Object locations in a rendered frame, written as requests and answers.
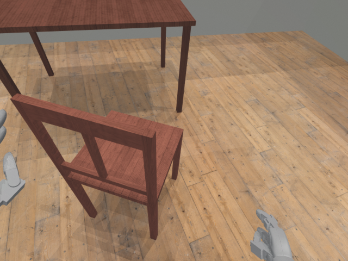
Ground table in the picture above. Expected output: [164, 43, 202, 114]
[0, 0, 196, 113]

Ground right robot hand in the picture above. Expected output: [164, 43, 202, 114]
[250, 209, 293, 261]

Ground left robot hand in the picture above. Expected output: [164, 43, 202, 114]
[0, 109, 26, 206]

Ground chair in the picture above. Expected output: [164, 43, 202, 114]
[10, 94, 184, 240]

